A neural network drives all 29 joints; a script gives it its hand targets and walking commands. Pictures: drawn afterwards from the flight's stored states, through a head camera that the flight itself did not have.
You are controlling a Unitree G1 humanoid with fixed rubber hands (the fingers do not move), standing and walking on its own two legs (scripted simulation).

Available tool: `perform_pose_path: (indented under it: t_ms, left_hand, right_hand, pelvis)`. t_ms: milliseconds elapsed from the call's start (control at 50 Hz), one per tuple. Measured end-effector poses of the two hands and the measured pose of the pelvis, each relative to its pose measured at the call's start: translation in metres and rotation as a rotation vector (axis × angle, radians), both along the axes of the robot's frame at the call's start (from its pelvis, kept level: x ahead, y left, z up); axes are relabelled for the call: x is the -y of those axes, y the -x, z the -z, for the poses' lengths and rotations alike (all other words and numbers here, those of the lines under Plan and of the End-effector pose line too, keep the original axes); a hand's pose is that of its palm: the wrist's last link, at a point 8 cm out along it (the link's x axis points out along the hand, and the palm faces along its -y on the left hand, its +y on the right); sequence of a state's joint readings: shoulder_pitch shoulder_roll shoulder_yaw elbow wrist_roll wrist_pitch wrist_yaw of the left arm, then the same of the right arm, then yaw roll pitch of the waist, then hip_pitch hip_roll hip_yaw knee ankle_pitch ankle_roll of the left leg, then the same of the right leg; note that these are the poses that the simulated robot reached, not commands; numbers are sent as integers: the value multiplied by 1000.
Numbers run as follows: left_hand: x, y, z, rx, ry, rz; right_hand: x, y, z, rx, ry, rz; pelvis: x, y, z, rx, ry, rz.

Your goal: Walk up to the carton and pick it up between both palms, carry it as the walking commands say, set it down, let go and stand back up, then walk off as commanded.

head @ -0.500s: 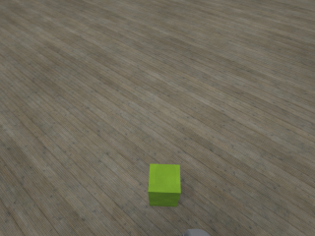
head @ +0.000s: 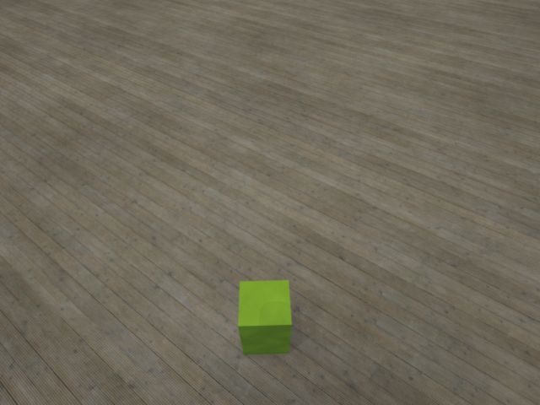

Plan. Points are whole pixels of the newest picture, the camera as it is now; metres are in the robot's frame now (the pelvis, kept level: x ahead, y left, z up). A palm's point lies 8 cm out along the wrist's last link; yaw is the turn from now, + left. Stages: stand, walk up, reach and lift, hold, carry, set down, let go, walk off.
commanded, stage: stand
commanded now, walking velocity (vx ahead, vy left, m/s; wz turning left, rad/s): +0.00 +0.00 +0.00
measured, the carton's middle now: (265, 319) +0.51 +0.05 -0.64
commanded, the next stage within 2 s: none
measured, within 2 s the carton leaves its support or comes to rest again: neither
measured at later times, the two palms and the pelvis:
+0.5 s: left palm out of the picture -0.04 +0.25 -0.14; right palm out of the picture -0.01 -0.22 -0.14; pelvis -0.01 +0.02 +0.00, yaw -1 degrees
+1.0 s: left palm out of the picture +0.00 +0.27 -0.14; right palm out of the picture +0.00 -0.23 -0.14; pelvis +0.00 +0.02 +0.00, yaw +0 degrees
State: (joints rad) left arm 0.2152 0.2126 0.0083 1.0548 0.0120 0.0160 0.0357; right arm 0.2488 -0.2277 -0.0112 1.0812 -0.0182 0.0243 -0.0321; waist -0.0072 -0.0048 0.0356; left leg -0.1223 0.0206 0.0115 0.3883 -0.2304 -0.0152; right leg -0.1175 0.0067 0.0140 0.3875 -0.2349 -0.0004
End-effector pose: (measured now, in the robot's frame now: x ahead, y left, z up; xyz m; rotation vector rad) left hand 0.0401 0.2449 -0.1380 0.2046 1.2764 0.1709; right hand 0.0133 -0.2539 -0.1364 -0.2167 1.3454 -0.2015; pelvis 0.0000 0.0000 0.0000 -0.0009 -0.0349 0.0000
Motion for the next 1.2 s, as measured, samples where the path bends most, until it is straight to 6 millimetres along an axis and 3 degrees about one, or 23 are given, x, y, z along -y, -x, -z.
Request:
perform_pose_path:
  t_ms: [280,480,880,1020,1200]
  left_hand:
    - [-13,65,3,-130,4,-36]
    - [-6,81,5,-170,26,-44]
    - [-5,58,7,-138,27,-34]
    - [-23,39,3,-83,-16,-20]
    - [-55,4,-11,24,-85,11]
  right_hand:
    - [-24,20,1,-3,-24,6]
    - [-33,27,4,-20,-39,16]
    - [-39,29,6,-39,-42,34]
    - [-22,12,2,7,-1,17]
    - [11,-25,-13,114,72,-36]
  pelvis:
    - [-14,14,-1,1,-1,6]
    - [-18,13,-1,-5,-1,9]
    - [-20,3,1,-5,-1,11]
    - [-20,3,2,1,-1,8]
    - [-19,6,1,12,-1,3]
